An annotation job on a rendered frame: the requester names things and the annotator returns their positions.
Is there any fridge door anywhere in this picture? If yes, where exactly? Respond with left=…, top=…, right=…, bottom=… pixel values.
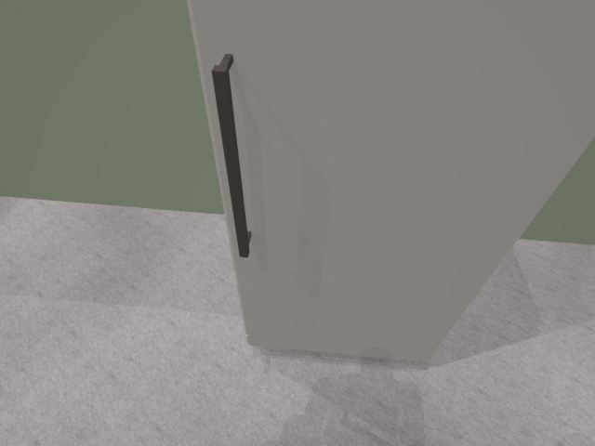
left=191, top=0, right=595, bottom=362

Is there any handle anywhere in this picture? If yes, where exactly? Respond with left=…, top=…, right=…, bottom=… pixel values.
left=212, top=54, right=251, bottom=257

